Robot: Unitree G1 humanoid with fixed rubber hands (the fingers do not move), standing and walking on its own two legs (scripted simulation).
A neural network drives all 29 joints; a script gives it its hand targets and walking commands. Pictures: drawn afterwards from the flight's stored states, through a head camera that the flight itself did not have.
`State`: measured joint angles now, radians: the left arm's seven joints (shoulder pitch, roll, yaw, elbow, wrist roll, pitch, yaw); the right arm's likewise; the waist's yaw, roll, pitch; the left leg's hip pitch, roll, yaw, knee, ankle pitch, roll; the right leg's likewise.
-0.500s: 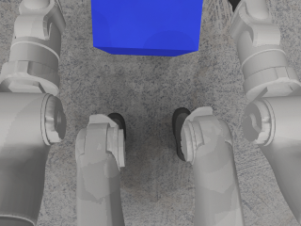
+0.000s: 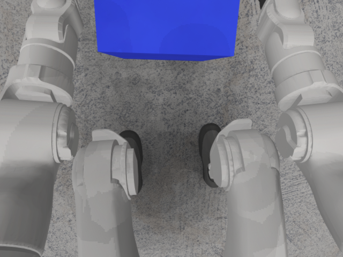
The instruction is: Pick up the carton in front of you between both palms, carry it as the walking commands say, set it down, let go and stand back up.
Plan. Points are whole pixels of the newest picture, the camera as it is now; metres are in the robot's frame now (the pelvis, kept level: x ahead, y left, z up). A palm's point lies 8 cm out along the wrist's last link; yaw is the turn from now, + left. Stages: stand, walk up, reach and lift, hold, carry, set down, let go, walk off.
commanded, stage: reach and lift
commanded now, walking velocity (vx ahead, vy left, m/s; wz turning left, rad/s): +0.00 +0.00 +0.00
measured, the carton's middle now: (165, 4) +0.54 +0.00 -0.25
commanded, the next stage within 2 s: none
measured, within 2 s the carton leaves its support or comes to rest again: leaves its support in 0.48 s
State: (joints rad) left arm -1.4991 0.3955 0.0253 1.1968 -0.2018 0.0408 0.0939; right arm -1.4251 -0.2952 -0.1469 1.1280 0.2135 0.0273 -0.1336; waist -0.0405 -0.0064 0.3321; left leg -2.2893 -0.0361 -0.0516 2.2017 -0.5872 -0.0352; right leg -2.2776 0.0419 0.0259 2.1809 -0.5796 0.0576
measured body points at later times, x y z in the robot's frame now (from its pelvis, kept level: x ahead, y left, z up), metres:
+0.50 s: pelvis +0.00 +0.00 +0.00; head +0.37 +0.01 +0.25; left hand +0.56 +0.15 -0.18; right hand +0.55 -0.16 -0.17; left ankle +0.10 +0.13 -0.34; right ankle +0.11 -0.13 -0.34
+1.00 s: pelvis -0.01 +0.00 +0.10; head +0.26 +0.01 +0.46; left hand +0.51 +0.15 +0.03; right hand +0.50 -0.15 +0.03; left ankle +0.10 +0.13 -0.34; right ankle +0.11 -0.13 -0.34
